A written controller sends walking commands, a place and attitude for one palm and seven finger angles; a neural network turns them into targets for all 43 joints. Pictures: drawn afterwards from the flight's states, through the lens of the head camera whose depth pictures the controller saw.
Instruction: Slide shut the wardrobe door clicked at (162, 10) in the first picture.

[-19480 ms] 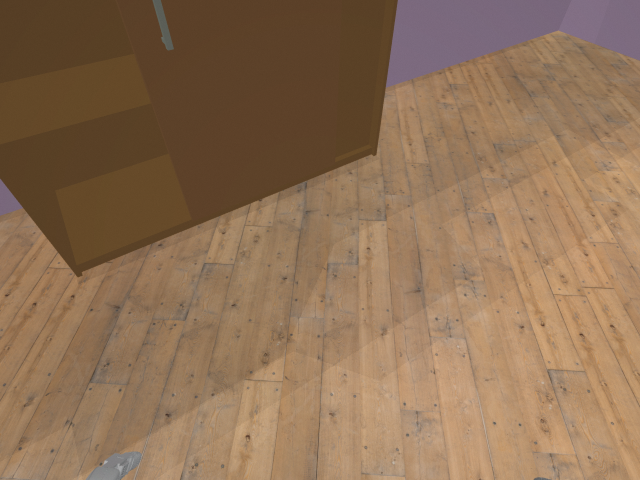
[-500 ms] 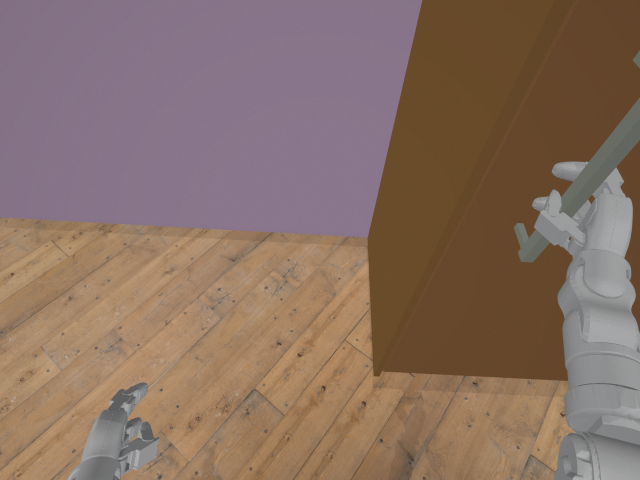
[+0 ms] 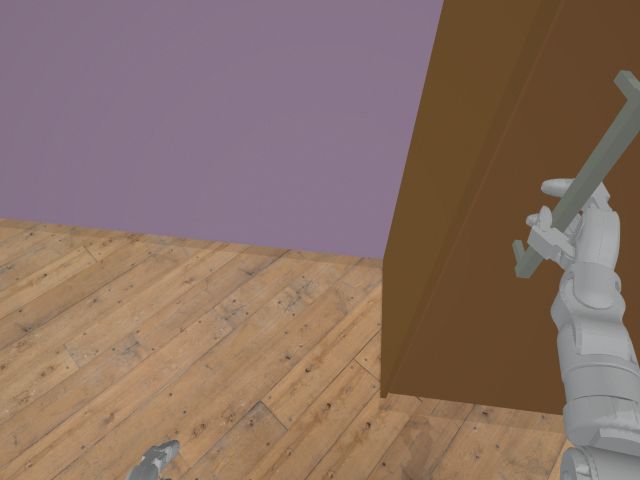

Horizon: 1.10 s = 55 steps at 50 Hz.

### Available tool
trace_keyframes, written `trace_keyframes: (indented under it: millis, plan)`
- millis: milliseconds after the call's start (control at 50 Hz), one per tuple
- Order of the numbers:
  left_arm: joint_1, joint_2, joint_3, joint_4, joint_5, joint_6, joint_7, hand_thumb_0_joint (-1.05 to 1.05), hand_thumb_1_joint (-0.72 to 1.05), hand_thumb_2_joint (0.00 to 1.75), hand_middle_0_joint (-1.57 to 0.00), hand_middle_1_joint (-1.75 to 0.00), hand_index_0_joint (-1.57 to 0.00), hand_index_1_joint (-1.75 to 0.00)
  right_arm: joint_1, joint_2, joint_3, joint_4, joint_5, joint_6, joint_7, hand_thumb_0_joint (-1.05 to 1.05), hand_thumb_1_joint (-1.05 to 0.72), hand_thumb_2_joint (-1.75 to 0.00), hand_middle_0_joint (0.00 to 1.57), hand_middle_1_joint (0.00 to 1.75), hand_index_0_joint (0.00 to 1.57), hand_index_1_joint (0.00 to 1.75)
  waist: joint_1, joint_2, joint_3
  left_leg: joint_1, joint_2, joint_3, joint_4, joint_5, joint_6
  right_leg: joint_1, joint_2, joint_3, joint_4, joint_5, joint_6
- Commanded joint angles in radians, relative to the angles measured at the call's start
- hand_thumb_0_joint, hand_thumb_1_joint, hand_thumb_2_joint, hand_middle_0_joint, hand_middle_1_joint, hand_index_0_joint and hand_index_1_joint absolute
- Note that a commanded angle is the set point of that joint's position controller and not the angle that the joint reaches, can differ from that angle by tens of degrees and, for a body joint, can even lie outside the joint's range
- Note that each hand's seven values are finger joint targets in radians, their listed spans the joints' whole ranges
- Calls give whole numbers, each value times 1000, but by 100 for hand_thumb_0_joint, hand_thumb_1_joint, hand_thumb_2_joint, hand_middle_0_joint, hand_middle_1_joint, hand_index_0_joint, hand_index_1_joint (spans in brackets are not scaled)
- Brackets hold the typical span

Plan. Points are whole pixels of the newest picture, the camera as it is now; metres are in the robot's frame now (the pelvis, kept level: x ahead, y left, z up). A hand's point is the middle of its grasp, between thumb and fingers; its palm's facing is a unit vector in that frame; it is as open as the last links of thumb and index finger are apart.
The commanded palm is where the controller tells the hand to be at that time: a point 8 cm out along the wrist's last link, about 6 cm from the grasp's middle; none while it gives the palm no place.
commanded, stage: stop walking and hold the door there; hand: right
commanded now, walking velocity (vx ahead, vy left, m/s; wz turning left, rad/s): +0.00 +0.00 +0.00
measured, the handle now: (565, 192) +0.45 -0.27 +0.15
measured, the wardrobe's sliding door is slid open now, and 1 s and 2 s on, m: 0.00 0.00 0.00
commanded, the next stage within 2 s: loosen the grip on the handle in 1.46 s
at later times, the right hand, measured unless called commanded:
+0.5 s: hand (538, 233) +0.40 -0.24 +0.12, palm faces +0.32 +0.93 -0.19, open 5.7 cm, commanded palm +0.37 -0.26 +0.12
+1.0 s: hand (539, 234) +0.40 -0.24 +0.12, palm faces +0.29 +0.94 -0.19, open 5.8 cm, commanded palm +0.37 -0.25 +0.12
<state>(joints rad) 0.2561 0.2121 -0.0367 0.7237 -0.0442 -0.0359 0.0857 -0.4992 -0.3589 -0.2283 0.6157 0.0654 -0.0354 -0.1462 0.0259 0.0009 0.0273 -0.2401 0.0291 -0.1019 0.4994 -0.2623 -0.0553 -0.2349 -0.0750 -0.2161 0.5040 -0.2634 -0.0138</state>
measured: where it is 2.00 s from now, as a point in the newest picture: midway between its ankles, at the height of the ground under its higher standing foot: outside the picture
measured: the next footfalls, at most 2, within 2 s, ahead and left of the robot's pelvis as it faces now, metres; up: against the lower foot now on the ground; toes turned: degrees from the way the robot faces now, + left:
left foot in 0.78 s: +0.04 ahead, +0.07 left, +0.00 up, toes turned +0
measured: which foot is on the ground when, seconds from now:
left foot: down 0.00-0.54, up 0.56-0.76, down 0.78-1.00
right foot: down 0.00-1.00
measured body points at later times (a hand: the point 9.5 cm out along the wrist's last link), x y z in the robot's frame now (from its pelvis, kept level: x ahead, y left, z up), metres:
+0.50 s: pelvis -0.01 -0.02 +0.00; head +0.03 -0.01 +0.45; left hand +0.15 +0.26 -0.10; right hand +0.38 -0.28 +0.13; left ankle +0.00 +0.16 -0.74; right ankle +0.00 -0.10 -0.74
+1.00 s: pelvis +0.00 -0.04 +0.00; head +0.01 -0.02 +0.45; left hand +0.12 +0.20 -0.13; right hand +0.38 -0.28 +0.13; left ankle +0.00 +0.06 -0.74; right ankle +0.00 -0.10 -0.74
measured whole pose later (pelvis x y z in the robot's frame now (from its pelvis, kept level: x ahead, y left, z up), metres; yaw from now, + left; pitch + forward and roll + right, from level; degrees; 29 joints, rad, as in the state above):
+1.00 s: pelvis +0.00 -0.04 +0.00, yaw +1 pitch -1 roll -1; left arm 0.23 0.24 -0.04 0.73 -0.03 -0.02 0.10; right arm -0.52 -0.28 -0.14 0.63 0.08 -0.05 -0.16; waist -0.01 -0.04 0.04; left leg -0.23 0.01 0.05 0.51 -0.27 0.02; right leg -0.19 0.00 -0.26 0.45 -0.25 -0.07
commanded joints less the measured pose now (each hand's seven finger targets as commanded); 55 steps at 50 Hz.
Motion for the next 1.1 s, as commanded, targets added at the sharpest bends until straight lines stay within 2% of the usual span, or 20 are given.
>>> trace_keyframes:
  millis: [0, 80, 200, 340, 420, 480, 520, 560, 620, 660, 700, 760, 780, 800, 820, 880, 960, 1000, 1020, 1080]
  plan:
    - [-101, 174, 69, -140, 1, -55, 20, 0, 90, 90, -20, -30, -20, -30, -404, -117, 67, -309, -24, -96, 29, 0, -90, -90, 45, 140, 45, 140, 2, -80, -351, -24, 29, 41, -8, 361, 59, 286, -120, 129, -57, 363, -14]
    - [-95, 166, 69, -136, 1, -56, 21, 0, 90, 90, -20, -30, -20, -30, -417, -94, 88, -346, -25, -99, 29, 0, -90, -90, 45, 140, 45, 140, 4, -97, -377, -14, 34, 49, 3, 424, 61, 321, -115, 119, -38, 448, -10]
    - [-102, 173, 76, -129, -1, -46, 26, 0, 90, 90, -20, -30, -20, -30, -388, -122, 67, -326, -24, -96, 24, 0, -90, -90, 45, 140, 45, 140, 6, -86, -349, -6, 49, 21, -35, 473, 67, 286, -86, 103, -28, 391, -6]
    - [-121, 177, 90, -160, -2, 14, 35, 0, 90, 90, -20, -30, -20, -30, -374, -191, 17, -335, -37, -88, 14, 0, -90, -90, 45, 140, 45, 140, -1, 4, -384, 120, 168, -38, -10, 861, 82, 196, -32, 70, 34, 430, 17]
    - [-139, 173, 90, -174, 0, 50, 35, 0, 90, 90, -20, -30, -20, -30, -403, -156, 47, -315, -41, -78, 16, 0, -90, -90, 45, 140, 45, 140, -1, 35, -403, 165, 215, -41, -1, 849, 89, 153, -15, 72, -1, 327, 23]
    - [-151, 177, 92, -186, 0, 58, 27, 0, 90, 90, -20, -30, -20, -30, -448, -119, 75, -341, -42, -85, 19, 0, -90, -90, 45, 140, 45, 140, 3, -49, -433, 43, 147, 65, 67, 563, 51, 291, -68, 94, -35, 507, 7]
    - [-154, 158, 78, -194, -5, 45, 18, 0, 90, 90, -20, -30, -20, -30, -474, -28, 137, -364, -29, -98, 30, 0, -90, -90, 45, 140, 45, 140, 10, -181, -440, -153, 40, 153, 194, 7, 28, 437, -163, 192, -66, 615, -37]
    - [-156, 149, 64, -193, 4, 18, 7, 0, 90, 90, -20, -30, -20, -30, -520, 50, 196, -347, -26, -104, 34, 0, -90, -90, 45, 140, 45, 140, 7, -239, -378, -237, 9, 153, 361, -250, 44, 402, -217, 263, -156, 490, -85]
    - [-124, 164, 58, -149, 8, -5, 9, 0, 90, 90, -20, -30, -20, -30, -504, 19, 173, -275, -17, -88, 19, 0, -90, -90, 45, 140, 45, 140, -1, -170, -318, -216, 24, 148, 311, -176, 48, 377, -225, 255, -149, 501, -121]
    - [-111, 172, 54, -134, 13, -19, 3, 0, 90, 90, -20, -30, -20, -30, -503, -12, 152, -257, -20, -83, 14, 0, -90, -90, 45, 140, 45, 140, -4, -125, -329, -155, 17, 161, 171, -120, 48, 400, -203, 221, -126, 551, -97]
    - [-129, 175, 43, -136, 19, -21, 4, 0, 90, 90, -20, -30, -20, -30, -501, -15, 153, -229, -19, -82, 18, 0, -90, -90, 45, 140, 45, 140, -12, -93, -313, -64, 18, 149, 20, -39, 59, 340, -192, 202, -112, 474, -70]
    - [-135, 167, 37, -143, 25, -24, 14, 0, 90, 90, -20, -30, -20, -30, -504, -65, 120, -235, -21, -98, 25, 0, -90, -90, 45, 140, 45, 140, -1, -14, -326, 55, 88, -5, -67, 339, 101, 238, -126, 181, -82, 319, -13]
    - [-140, 157, 34, -146, 27, -25, 19, 0, 90, 90, -20, -30, -20, -30, -512, -64, 120, -257, -22, -103, 28, 0, -90, -90, 45, 140, 45, 140, 2, -29, -331, 50, 104, -23, -63, 363, 106, 230, -108, 178, -100, 263, 6]
    - [-136, 167, 44, -135, 24, -24, 25, 0, 90, 90, -20, -30, -20, -30, -461, -70, 111, -219, -17, -97, 29, 0, -90, -90, 45, 140, 45, 140, -2, 24, -296, 36, 98, -19, -74, 297, 97, 198, -102, 186, -112, 193, 5]
    - [-123, 151, 39, -140, 17, -23, 23, 0, 90, 90, -20, -30, -20, -30, -462, 3, 164, -230, -7, -97, 37, 0, -90, -90, 45, 140, 45, 140, -3, 81, -313, 47, 97, -11, -65, 333, 98, 221, -106, 185, -95, 238, -1]
    - [-116, 154, 41, -138, 20, -32, 28, 0, 90, 90, -20, -30, -20, -30, -465, -16, 146, -274, -11, -111, 34, 0, -90, -90, 45, 140, 45, 140, -4, -1, -395, 19, 76, 33, -18, 391, 88, 341, -118, 179, -84, 447, 4]
    - [-124, 151, 38, -138, 24, -32, 23, 0, 90, 90, -20, -30, -20, -30, -449, 31, 187, -288, -15, -108, 36, 0, -90, -90, 45, 140, 45, 140, -3, -131, -358, -86, 37, 83, 13, 162, 75, 407, -152, 202, -110, 555, 16]
    - [-137, 147, 38, -141, 22, -31, 24, 0, 90, 90, -20, -30, -20, -30, -451, 30, 183, -289, -12, -107, 33, 0, -90, -90, 45, 140, 45, 140, -3, -110, -330, -92, 35, 83, 8, 130, 76, 385, -158, 203, -120, 522, -6]
    - [-128, 156, 43, -137, 23, -29, 25, 0, 90, 90, -20, -30, -20, -30, -436, -8, 149, -286, -17, -108, 27, 0, -90, -90, 45, 140, 45, 140, -9, -103, -329, -78, 40, 75, -1, 165, 79, 373, -157, 202, -116, 525, -5]
    - [-133, 154, 43, -147, 22, -22, 27, 0, 90, 90, -20, -30, -20, -30, -414, 11, 169, -286, -17, -111, 30, 0, -90, -90, 45, 140, 45, 140, -5, -62, -328, -26, 59, 48, -36, 324, 86, 330, -129, 177, -94, 498, 10]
